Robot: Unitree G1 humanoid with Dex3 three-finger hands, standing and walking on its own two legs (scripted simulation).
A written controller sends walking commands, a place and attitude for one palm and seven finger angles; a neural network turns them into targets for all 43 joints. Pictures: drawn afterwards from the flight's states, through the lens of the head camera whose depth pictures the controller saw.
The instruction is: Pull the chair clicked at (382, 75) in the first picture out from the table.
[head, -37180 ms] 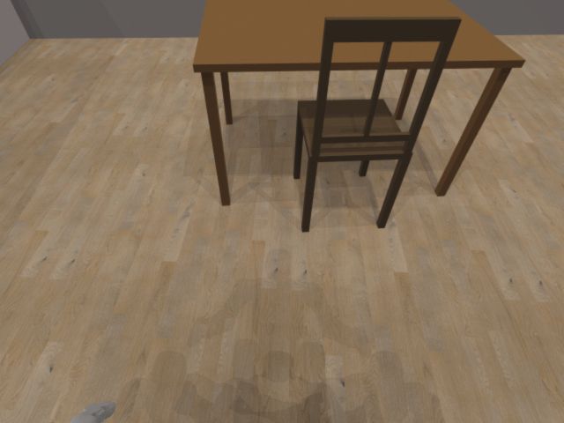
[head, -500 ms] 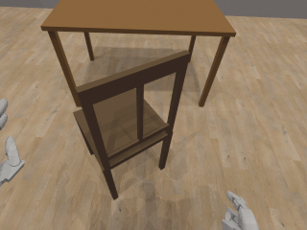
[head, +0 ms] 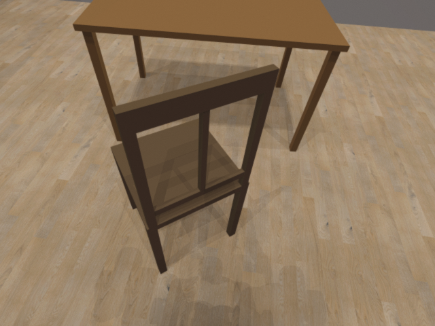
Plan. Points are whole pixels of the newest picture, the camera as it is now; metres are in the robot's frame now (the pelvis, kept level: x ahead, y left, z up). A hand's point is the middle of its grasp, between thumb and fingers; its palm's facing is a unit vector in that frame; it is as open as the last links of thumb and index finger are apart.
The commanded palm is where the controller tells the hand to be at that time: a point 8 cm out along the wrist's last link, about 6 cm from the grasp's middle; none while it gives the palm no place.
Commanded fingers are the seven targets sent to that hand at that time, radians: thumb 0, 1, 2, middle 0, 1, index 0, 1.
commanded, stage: let the arm hang, fingers relaxed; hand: left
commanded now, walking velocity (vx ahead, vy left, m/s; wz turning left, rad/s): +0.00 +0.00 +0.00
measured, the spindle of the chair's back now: (202, 155) +0.54 +0.07 -0.07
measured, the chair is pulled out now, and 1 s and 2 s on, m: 0.53 0.53 0.53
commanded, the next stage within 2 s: look to check the result in 0.76 s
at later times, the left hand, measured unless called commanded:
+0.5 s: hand out of the picture -0.01 +0.16 -0.17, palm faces +0.03 -0.98 -0.19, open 7.3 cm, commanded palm none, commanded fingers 0.00 0.90 0.90 -0.20 -0.30 -0.20 -0.30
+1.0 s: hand out of the picture -0.01 +0.15 -0.17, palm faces +0.05 -0.99 -0.16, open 7.3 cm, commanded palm none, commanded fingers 0.00 0.90 0.90 -0.20 -0.30 -0.20 -0.30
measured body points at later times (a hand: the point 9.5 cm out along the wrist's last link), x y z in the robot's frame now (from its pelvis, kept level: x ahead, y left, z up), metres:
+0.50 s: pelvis -0.01 -0.01 +0.00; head -0.01 -0.01 +0.45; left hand -0.01 +0.21 -0.15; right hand -0.03 -0.22 -0.16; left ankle +0.01 +0.14 -0.73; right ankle +0.01 -0.12 -0.73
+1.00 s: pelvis +0.00 -0.01 +0.01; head +0.01 -0.01 +0.46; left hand -0.01 +0.20 -0.16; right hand -0.02 -0.22 -0.15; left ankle +0.01 +0.14 -0.73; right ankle +0.01 -0.12 -0.73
